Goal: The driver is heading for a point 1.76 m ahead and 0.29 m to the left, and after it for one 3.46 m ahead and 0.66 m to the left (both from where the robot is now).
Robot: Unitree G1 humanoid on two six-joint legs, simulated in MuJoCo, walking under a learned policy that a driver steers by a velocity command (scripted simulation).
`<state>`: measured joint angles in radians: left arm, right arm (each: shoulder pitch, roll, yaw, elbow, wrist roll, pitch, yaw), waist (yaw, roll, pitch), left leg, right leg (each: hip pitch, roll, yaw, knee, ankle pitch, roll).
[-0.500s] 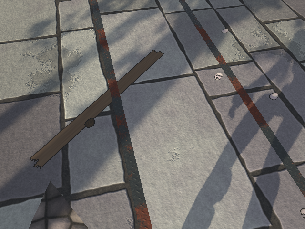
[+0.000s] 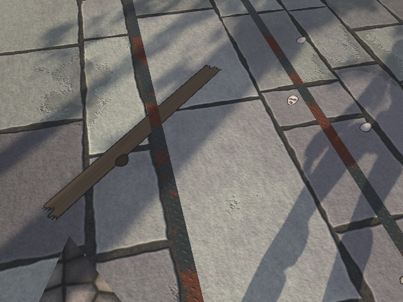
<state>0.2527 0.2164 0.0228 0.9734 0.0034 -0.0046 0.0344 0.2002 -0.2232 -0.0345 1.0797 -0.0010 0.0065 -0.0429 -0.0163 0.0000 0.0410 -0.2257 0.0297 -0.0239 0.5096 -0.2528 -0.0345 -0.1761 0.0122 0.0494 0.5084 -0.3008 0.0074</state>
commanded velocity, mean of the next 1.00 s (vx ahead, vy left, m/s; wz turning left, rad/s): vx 0.39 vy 0.00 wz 0.00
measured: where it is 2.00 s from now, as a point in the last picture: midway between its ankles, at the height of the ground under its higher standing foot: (199, 177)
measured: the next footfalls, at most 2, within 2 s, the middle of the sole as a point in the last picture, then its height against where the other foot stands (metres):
right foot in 0.66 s outside the picture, level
left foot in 1.20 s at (172, 242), level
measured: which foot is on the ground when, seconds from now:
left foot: down 0.00-0.68, up 0.70-1.00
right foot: down 0.00-0.22, up 0.24-0.64, down 0.66-1.00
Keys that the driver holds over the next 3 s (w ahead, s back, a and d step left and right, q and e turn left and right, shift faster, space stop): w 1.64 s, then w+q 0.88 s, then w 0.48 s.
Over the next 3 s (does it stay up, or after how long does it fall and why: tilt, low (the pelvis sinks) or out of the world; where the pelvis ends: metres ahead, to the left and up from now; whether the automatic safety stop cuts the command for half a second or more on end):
stays up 1.55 0.16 0.01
